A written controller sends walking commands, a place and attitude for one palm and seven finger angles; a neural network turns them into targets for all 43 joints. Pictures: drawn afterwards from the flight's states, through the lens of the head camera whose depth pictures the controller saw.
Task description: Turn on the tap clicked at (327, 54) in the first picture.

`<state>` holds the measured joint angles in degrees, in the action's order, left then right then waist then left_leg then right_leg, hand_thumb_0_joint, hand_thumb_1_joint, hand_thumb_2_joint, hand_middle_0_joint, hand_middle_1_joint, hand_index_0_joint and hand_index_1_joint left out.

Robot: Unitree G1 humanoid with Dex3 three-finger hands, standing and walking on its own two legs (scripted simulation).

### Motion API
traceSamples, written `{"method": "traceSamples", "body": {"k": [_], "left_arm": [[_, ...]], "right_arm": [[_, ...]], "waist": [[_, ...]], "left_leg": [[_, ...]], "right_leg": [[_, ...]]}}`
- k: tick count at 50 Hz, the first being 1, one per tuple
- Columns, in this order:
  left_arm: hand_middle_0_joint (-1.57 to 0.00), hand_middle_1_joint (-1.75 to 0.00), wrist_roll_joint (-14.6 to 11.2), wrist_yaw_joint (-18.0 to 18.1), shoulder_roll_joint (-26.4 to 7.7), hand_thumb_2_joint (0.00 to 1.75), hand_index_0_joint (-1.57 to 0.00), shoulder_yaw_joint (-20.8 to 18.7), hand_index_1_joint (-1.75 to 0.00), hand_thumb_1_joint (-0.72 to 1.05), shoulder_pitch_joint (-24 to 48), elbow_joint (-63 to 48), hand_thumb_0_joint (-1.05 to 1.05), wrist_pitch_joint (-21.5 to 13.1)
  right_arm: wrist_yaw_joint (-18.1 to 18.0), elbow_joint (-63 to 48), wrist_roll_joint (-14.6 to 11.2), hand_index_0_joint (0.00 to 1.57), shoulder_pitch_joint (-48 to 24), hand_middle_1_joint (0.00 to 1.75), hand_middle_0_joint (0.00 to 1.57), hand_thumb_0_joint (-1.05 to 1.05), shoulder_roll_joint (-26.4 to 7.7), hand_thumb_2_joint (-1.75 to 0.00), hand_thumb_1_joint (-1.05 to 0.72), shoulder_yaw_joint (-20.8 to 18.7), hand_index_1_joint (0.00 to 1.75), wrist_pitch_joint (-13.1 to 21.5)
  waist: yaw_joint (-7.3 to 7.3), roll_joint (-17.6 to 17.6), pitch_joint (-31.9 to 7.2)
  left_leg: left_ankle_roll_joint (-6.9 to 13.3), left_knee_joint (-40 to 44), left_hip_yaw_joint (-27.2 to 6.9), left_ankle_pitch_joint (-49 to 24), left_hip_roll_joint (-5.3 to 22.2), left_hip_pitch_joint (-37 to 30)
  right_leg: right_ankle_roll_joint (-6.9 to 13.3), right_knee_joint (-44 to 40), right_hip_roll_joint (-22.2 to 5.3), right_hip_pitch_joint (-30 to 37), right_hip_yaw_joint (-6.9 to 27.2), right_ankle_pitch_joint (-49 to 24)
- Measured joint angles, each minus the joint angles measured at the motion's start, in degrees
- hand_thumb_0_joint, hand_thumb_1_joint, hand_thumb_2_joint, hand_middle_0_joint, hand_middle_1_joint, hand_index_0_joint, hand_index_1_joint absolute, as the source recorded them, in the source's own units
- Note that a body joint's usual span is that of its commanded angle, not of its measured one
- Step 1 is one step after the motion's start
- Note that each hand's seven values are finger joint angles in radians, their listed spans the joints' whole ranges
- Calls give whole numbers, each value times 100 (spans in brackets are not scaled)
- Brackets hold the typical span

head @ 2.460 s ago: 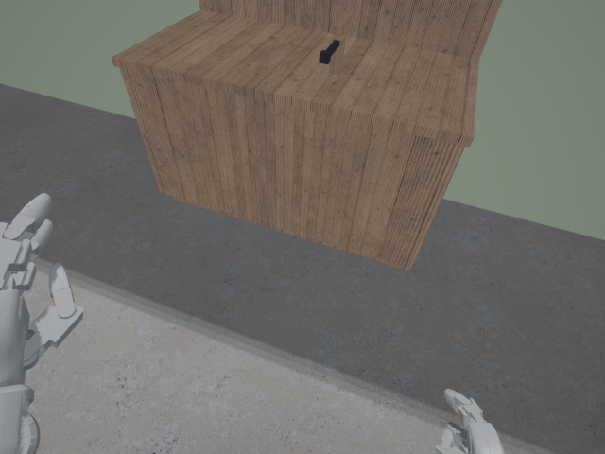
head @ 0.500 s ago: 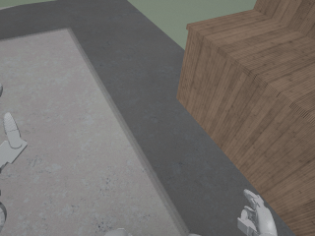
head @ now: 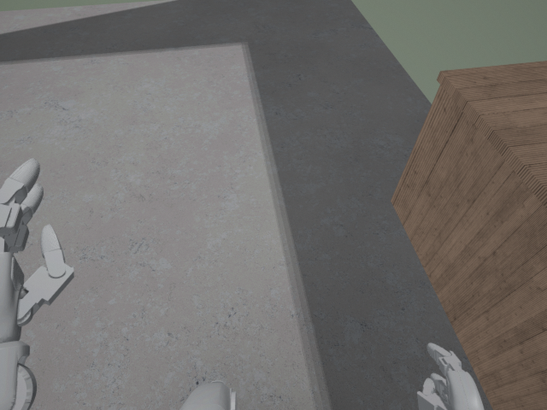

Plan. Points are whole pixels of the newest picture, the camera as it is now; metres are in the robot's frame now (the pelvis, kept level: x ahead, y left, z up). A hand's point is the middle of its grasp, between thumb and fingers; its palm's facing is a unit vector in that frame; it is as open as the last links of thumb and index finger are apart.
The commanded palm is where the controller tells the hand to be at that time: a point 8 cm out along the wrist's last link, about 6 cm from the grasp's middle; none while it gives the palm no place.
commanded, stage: walk to a spot facing it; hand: left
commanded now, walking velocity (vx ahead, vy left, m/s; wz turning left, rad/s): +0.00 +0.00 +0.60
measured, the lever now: out of the picture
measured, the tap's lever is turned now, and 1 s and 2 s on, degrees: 0 0 0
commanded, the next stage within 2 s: turn to face it in 1.86 s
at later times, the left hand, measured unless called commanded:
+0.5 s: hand (6, 344) +0.15 +0.25 +0.17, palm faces +0.63 -0.63 -0.46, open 7.4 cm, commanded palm +0.09 +0.27 +0.18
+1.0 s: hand out of the picture +0.04 +0.26 +0.18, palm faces +0.80 -0.48 -0.37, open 7.4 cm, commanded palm -0.03 +0.27 +0.18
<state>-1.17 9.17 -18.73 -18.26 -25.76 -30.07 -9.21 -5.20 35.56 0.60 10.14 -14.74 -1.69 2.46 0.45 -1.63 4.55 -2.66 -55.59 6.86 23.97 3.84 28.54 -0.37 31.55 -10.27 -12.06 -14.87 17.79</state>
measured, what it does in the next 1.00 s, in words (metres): steps on the spot, turning left: left foot, then right foot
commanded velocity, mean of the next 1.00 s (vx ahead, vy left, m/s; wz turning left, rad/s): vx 0.12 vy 0.00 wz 0.57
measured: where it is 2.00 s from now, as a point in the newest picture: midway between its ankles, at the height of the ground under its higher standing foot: outside the picture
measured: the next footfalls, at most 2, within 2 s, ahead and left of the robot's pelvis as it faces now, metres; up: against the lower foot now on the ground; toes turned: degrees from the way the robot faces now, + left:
left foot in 0.10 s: +0.09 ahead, +0.13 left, +0.00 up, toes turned +11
right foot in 0.44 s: +0.10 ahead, -0.13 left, +0.00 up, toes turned +8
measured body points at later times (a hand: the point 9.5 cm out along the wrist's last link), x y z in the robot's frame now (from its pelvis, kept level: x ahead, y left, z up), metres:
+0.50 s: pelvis +0.02 -0.05 -0.01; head +0.04 -0.06 +0.44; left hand +0.11 +0.28 +0.20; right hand +0.23 -0.19 -0.12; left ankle +0.03 +0.10 -0.71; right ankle +0.06 -0.14 -0.74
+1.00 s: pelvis -0.01 -0.05 +0.00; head -0.01 -0.05 +0.45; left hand -0.01 +0.28 +0.20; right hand +0.23 -0.15 -0.09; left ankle -0.08 +0.06 -0.74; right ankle +0.08 -0.15 -0.68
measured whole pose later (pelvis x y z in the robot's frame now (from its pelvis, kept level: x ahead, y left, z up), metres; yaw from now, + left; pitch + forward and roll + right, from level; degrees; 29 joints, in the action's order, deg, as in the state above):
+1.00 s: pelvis -0.01 -0.05 +0.00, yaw +33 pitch +0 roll -1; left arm -1.4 8.2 -19.9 -20.4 -26.9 -30.8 -11.6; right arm -2.6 35.2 -0.7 14.6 -8.2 0.7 5.9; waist -0.3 0.4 -0.2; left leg -0.4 -30.5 -1.6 16.1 2.9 14.3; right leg -4.0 56.3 -4.4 -28.1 -6.7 23.8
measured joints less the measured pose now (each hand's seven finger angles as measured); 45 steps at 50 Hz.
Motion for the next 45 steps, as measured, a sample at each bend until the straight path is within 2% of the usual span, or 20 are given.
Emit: {"method": "traceSamples", "body": {"k": [3,5,6,7,9,11,16,21,22,24,25,27,29,31,36,39,40,41,43,45], "left_arm": [[-21,-30,-51,89,-249,89,-21,-208,-31,88,-165,-503,2,-75],[-21,-30,-103,155,-369,89,-22,-383,-31,88,-262,-757,2,-145],[-21,-30,-142,178,-440,89,-21,-473,-31,88,-237,-804,2,-191],[-21,-30,-170,173,-513,89,-21,-528,-31,88,-112,-737,2,-233],[-21,-30,-123,89,-605,89,-21,-567,-31,88,127,-472,2,-273],[-21,-30,-98,5,-616,89,-21,-557,-31,88,148,-357,2,-216],[-21,-30,-203,-118,-500,89,-21,-432,-31,88,-437,-693,2,-112],[-21,-30,-230,-154,-547,89,-21,-454,-31,88,-582,-519,2,-32],[-21,-30,-200,-149,-531,89,-21,-461,-31,88,-496,-408,2,0],[-21,-30,-152,-118,-328,89,-21,-322,-31,88,-196,-103,2,112],[-21,-30,-139,-95,-212,89,-21,-231,-31,88,-66,57,2,169],[-21,-30,-121,-70,5,89,-21,-94,-31,88,60,308,2,223],[-21,-30,-99,-61,119,89,-21,10,-31,88,96,419,2,235],[-21,-30,-75,-54,108,89,-21,69,-31,88,79,388,2,194],[-21,-30,-64,21,-142,89,-21,-12,-31,88,-61,-124,2,33],[-21,-30,-109,91,-266,89,-22,-182,-31,88,-94,-464,2,-67],[-21,-30,-139,116,-308,89,-21,-257,-31,88,-95,-561,2,-95],[-21,-30,-168,134,-353,89,-21,-336,-31,88,-47,-568,2,-140],[-21,-30,-96,87,-372,89,-21,-409,-31,88,67,-327,2,-260],[-21,-30,-8,3,-347,89,-21,-397,-31,88,130,-99,2,-284]], "right_arm": [[-16,-344,-10,20,-23,30,20,2,-71,-90,-90,-130,30,-19],[-21,-555,-42,20,-36,30,19,2,-126,-90,-90,-182,30,-34],[-26,-615,-60,20,-85,30,19,1,-108,-90,-90,-217,30,-20],[-14,-611,-83,20,-155,30,19,1,-20,-90,-90,-250,30,3],[83,-533,-120,19,-237,30,19,1,180,-90,-91,-214,30,77],[229,-464,-170,19,-229,30,19,1,372,-90,-91,-89,30,119],[394,-444,-172,20,97,30,20,1,679,-90,-90,211,30,272],[326,-274,-151,20,321,30,20,1,730,-90,-90,373,30,341],[310,-236,-156,20,321,30,20,1,700,-90,-90,390,30,329],[259,-47,-145,20,225,30,20,1,557,-90,-90,371,30,265],[240,59,-119,20,196,30,20,1,482,-90,-90,349,30,239],[194,204,-88,20,157,30,20,1,355,-90,-90,305,30,169],[107,254,-84,20,132,30,20,2,272,-90,-90,256,30,111],[15,208,-56,20,120,30,20,2,217,-90,-90,196,30,87],[-82,-120,22,20,161,30,20,2,44,-90,-90,2,30,75],[-60,-319,30,20,190,30,20,2,-73,-90,-90,-79,30,57],[-57,-403,20,20,195,30,19,1,-107,-90,-90,-97,30,66],[-51,-413,6,20,155,30,19,1,-60,-90,-90,-116,30,90],[10,-333,-34,20,142,30,19,1,108,-90,-90,-110,30,181],[110,-221,-97,20,214,30,19,1,301,-90,-90,-41,30,246]], "waist": [[-50,-127,-22],[-83,-131,-85],[-115,-142,-85],[-133,-186,-25],[-185,-144,46],[-239,-61,26],[-223,200,-96],[48,435,-188],[125,464,-198],[211,586,-157],[223,583,-162],[192,517,-199],[112,401,-231],[34,247,-265],[-64,-31,-386],[-72,-130,-436],[-81,-149,-448],[-80,-233,-398],[-99,-223,-375],[-144,-109,-428]], "left_leg": [[19,1258,187,-158,-37,-420],[71,2127,287,-726,-142,-837],[271,2243,282,-1222,-177,-857],[390,2041,246,-1197,-200,-787],[448,1861,48,-934,-164,-732],[393,1991,-176,-923,-104,-747],[227,2402,-664,-1222,-34,-781],[47,2281,-1054,-1250,-104,-654],[40,2112,-1089,-1171,-128,-572],[70,1114,-1114,-327,-217,-250],[52,427,-1052,-99,-310,-68],[-32,-754,-832,-57,-402,187],[-83,-1183,-609,-62,-372,196],[-67,-860,-426,-1,-280,-6],[61,846,-195,238,-81,-764],[163,1982,-91,-6,-102,-1291],[256,2328,-102,-342,-143,-1422],[284,2254,-107,-605,-211,-1366],[281,2015,-229,-548,-217,-1274],[273,2077,-452,-532,-176,-1274]], "right_leg": [[-49,238,-83,-124,-107,187],[-122,740,-162,-331,-115,433],[-185,1220,-217,-542,6,535],[-261,1824,-173,-778,309,939],[-357,2892,159,-1221,803,1492],[-403,3239,418,-1531,985,1418],[-479,2067,669,-1476,953,747],[-497,493,908,-651,888,378],[-321,122,917,-493,850,-97],[65,251,885,-492,717,-267],[159,290,811,-457,659,-184],[215,203,663,-334,556,-114],[196,26,532,-207,431,-182],[195,-108,418,-156,311,-266],[185,-51,227,-357,26,-294],[111,341,68,-632,-89,-154],[71,629,-13,-784,-99,-35],[-45,1115,-52,-974,90,291],[-179,2353,186,-1381,569,972],[-260,3142,423,-1679,800,1026]]}}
